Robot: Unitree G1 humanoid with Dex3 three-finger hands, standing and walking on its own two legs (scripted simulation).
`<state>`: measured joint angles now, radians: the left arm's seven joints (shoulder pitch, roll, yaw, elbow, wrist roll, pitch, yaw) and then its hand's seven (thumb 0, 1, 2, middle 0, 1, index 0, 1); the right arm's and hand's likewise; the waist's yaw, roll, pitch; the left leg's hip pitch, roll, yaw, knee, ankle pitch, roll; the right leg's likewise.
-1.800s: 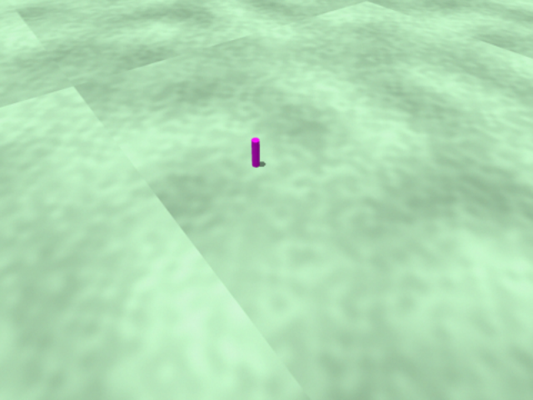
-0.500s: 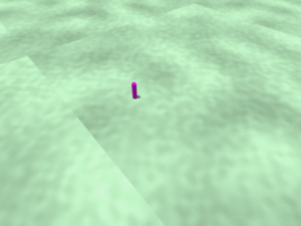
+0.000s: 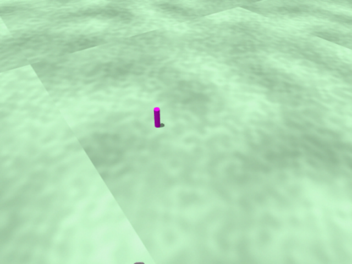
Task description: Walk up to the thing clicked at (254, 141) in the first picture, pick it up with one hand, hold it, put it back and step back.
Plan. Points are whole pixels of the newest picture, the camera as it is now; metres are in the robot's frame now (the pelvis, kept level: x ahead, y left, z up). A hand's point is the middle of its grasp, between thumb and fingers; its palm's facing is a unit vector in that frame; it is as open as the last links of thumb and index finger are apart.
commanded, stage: walk up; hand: left
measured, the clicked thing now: (157, 117) +1.26 +0.19 -0.68
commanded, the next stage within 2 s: none
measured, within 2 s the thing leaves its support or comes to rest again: neither
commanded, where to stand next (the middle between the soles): +0.91 +0.01 m, yaw -3 degrees
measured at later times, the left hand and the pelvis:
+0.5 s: hand (95, 189) +0.36 +0.27 -0.13, palm faces -0.09 -0.90 -0.43, open 7.4 cm; pelvis +0.24 -0.02 -0.02, yaw -2 degrees
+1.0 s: hand (98, 161) +0.48 +0.30 -0.16, palm faces -0.08 -0.94 -0.34, open 7.4 cm; pelvis +0.45 +0.02 -0.01, yaw -2 degrees
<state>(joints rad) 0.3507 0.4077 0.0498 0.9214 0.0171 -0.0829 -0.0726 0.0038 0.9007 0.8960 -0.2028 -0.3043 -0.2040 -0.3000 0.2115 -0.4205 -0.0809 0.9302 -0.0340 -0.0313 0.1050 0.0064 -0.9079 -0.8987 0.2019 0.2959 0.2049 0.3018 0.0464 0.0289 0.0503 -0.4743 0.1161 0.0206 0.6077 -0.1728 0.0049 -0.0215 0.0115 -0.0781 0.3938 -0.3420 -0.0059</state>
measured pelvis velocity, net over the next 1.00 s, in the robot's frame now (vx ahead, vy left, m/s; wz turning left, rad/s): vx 0.45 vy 0.02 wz -0.03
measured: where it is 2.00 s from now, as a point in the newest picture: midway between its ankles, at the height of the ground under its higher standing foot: (179, 172)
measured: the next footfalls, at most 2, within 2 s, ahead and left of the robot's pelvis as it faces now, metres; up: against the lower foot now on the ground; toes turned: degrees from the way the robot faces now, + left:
left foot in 0.04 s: +0.19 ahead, +0.14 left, +0.00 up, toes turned +5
right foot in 0.46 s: +0.37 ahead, -0.14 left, +0.00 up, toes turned -7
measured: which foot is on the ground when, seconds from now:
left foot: up 0.00-0.02, down 0.04-0.46, up 0.48-0.84, down 0.86-1.00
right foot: down 0.00-0.06, up 0.08-0.44, down 0.46-0.88, up 0.90-1.00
